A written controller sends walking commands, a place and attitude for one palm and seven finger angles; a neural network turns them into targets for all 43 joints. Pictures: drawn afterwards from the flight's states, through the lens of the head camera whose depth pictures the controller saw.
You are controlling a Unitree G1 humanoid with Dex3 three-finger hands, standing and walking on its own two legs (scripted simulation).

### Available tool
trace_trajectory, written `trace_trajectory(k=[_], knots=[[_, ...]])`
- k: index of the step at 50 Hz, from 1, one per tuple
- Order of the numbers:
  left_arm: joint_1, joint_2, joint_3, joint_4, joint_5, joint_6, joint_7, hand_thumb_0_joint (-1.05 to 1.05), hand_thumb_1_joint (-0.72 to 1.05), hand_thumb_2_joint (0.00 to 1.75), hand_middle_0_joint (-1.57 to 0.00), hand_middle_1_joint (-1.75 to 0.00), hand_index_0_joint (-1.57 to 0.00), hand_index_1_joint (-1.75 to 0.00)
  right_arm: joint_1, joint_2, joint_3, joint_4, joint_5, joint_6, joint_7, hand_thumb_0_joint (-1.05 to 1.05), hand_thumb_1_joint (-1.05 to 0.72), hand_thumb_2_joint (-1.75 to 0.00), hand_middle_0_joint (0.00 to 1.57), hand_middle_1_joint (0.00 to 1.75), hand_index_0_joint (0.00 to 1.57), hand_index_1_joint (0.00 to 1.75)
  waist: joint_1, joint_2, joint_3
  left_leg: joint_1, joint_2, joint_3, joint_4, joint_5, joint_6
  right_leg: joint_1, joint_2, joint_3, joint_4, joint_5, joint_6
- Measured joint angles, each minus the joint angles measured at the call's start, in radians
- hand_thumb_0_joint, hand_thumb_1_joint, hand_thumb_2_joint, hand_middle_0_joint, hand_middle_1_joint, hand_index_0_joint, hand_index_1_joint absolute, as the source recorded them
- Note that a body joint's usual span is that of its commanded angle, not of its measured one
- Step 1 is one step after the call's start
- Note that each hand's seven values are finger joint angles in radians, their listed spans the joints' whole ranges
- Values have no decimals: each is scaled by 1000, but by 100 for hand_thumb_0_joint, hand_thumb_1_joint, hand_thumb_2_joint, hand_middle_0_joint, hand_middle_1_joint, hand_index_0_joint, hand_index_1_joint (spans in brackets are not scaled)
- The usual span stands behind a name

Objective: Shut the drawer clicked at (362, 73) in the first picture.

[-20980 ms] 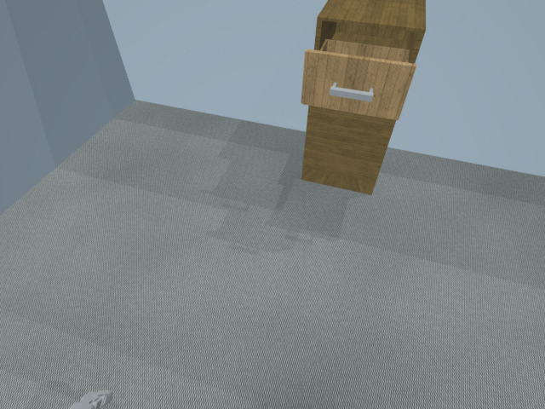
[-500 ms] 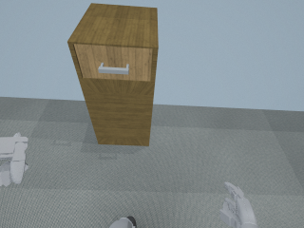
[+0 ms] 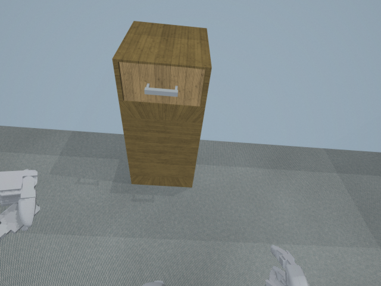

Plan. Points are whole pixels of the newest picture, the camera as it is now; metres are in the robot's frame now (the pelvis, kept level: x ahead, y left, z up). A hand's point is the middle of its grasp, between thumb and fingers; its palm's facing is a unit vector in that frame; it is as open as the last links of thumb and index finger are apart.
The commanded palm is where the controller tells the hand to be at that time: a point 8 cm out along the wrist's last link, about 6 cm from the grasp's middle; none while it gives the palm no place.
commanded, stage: stop stepping back and stand still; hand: left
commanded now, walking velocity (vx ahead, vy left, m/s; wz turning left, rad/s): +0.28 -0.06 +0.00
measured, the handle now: (161, 89) +0.84 +0.16 -0.04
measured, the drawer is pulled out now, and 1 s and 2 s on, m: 0.00 0.00 0.00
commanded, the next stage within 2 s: let the arm hang, fingers relaxed in 1.14 s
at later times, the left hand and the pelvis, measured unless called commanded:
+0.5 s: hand (24, 218) +0.16 +0.25 +0.17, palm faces +0.41 -0.77 -0.49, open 3.2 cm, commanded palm +0.10 +0.28 +0.19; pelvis -0.02 +0.00 +0.00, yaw +1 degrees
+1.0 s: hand (66, 200) +0.20 +0.22 +0.16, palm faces +0.34 -0.81 -0.48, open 3.3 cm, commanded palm +0.14 +0.26 +0.19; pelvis +0.02 -0.03 +0.01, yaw +1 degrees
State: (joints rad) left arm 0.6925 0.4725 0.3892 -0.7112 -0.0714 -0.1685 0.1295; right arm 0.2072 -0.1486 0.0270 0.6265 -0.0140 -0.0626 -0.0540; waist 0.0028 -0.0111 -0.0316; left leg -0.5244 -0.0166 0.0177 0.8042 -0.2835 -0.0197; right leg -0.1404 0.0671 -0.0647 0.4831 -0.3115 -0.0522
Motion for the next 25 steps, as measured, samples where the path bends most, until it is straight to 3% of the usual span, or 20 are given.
trace_trajectory(k=[2,4,6,8,11,15,19,21,22,23,25], knots=[[-39,-27,6,65,3,12,9,1,89,89,-141,-160,-141,-160,41,-8,-3,23,12,21,-7,1,-90,-90,20,30,21,30,4,-18,-50,54,21,5,33,-51,15,-15,-27,-13,50,-57,8],[-97,-72,8,123,11,21,23,1,89,90,-141,-160,-141,-160,71,-33,-1,24,17,15,-22,1,-90,-90,20,30,21,30,1,-18,-74,150,50,-5,-96,-91,35,-54,-49,-37,134,-107,14],[-179,-118,4,188,20,29,39,1,89,90,-141,-160,-141,-160,59,-40,-7,37,16,-9,-32,1,-90,-90,20,30,20,30,-12,-40,-37,145,24,7,-95,-34,63,-121,-64,0,283,-187,19],[-228,-145,-7,219,31,31,43,2,89,90,-141,-160,-141,-160,48,-31,-5,38,10,-38,-27,2,-91,-90,20,30,20,30,-25,-53,16,164,12,17,-120,8,76,-201,-48,46,447,-199,23],[-189,-120,-29,131,38,28,32,2,90,90,-141,-160,-140,-160,58,1,9,23,4,-74,5,2,-91,-90,20,30,20,30,-52,-72,61,209,14,10,-227,80,72,-287,-39,57,532,-127,32],[-26,-51,-24,-19,47,-26,22,2,89,90,-141,-160,-140,-160,96,22,18,-1,-1,-81,31,2,-91,-90,20,30,20,30,-53,-55,50,242,49,9,-343,138,57,-285,-49,6,408,-73,38],[38,-12,9,23,47,-50,30,2,89,90,-141,-160,-140,-160,111,11,4,-5,-4,-49,14,1,-90,-90,20,30,20,30,-36,13,11,230,73,1,-382,124,47,-155,-44,-51,202,-148,26],[23,0,33,79,43,-36,37,1,89,90,-141,-160,-141,-160,103,5,-2,-8,-1,-33,3,1,-90,-90,20,30,20,30,-27,17,-4,194,60,9,-343,76,42,-58,-48,-48,49,-166,13],[12,5,48,99,40,-29,40,1,89,90,-141,-160,-141,-160,94,1,-3,-14,2,-28,1,1,-90,-90,20,30,20,30,-21,-1,-9,155,43,25,-292,35,40,-24,-61,-14,-29,-149,-5],[-16,-14,43,125,36,-23,38,1,89,90,-141,-160,-140,-160,71,-14,-9,-8,5,-23,-1,1,-90,-90,20,30,20,30,-8,10,3,117,44,24,-216,5,38,-33,-62,-7,-52,-12,-6],[-75,-70,4,173,33,-12,30,1,89,90,-141,-160,-140,-160,29,-49,-22,30,8,-18,-2,1,-90,-90,20,30,20,30,2,51,39,80,57,7,-79,-28,33,-35,-49,-20,-13,47,18]])
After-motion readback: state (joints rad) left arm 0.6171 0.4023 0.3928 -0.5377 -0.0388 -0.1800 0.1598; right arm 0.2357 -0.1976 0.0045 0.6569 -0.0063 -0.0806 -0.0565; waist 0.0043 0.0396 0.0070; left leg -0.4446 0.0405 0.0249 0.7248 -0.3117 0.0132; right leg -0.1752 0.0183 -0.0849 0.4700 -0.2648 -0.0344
